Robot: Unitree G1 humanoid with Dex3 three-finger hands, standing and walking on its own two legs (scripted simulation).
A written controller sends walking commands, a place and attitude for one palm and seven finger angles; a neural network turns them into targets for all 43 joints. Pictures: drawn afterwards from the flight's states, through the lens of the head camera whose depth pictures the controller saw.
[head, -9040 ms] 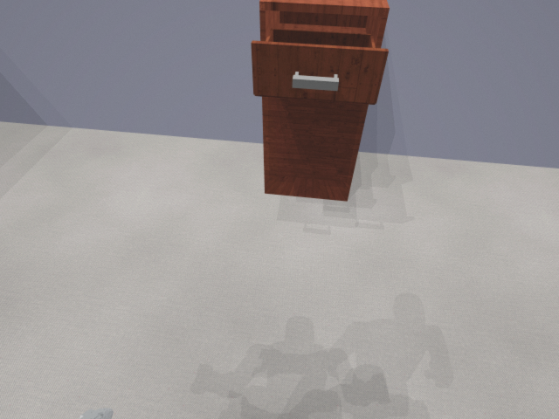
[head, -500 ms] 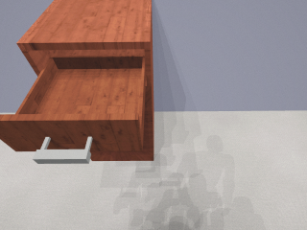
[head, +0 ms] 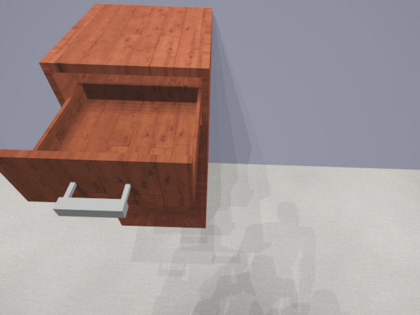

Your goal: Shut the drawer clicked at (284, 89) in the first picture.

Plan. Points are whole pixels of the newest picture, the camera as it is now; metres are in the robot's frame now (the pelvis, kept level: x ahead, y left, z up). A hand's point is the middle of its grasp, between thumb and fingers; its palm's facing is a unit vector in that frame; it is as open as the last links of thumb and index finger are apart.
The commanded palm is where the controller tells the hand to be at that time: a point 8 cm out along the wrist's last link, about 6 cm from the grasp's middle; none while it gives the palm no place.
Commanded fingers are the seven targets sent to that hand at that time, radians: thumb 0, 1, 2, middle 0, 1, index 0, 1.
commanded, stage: look again from close up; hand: left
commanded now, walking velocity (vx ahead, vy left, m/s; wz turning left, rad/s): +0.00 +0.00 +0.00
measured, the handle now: (96, 197) +0.32 +0.26 +0.03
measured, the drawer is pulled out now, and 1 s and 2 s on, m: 0.30 0.30 0.30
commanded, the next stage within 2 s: raise the hand and make a fist in 0.50 s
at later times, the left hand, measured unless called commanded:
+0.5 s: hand out of the picture +0.01 +0.21 -0.17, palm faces +0.02 -0.97 -0.22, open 7.3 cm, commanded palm none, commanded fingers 0.00 0.90 0.90 -0.20 -0.30 -0.20 -0.30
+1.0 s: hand out of the picture +0.13 +0.19 -0.03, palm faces +0.11 -0.99 -0.03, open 6.3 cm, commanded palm +0.10 +0.25 -0.02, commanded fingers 0.00 0.90 0.90 -0.62 -0.75 -0.62 -0.75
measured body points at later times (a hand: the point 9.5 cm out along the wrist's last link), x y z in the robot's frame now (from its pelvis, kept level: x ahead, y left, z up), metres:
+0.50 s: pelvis +0.00 +0.03 +0.00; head +0.01 +0.01 +0.45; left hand +0.01 +0.26 -0.15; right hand -0.01 -0.17 -0.17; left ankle -0.01 +0.14 -0.74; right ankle +0.02 -0.09 -0.74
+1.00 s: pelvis +0.00 +0.01 -0.05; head +0.02 +0.03 +0.40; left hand +0.11 +0.24 -0.03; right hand +0.24 -0.24 -0.06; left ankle -0.01 +0.14 -0.74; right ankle +0.02 -0.09 -0.74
